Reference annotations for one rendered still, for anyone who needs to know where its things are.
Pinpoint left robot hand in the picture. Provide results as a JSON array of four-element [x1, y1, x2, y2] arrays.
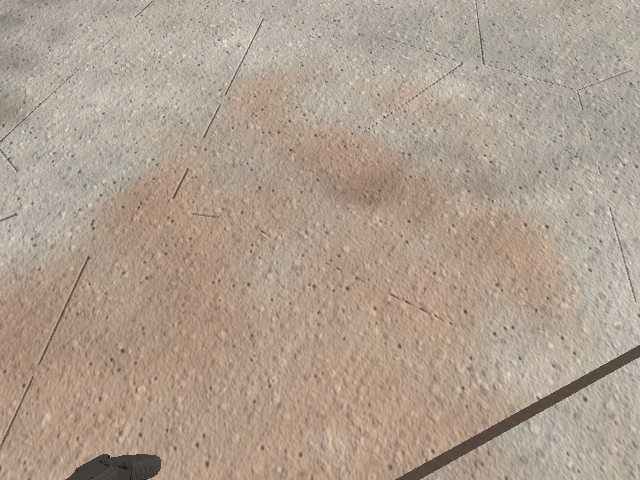
[[65, 454, 161, 480]]

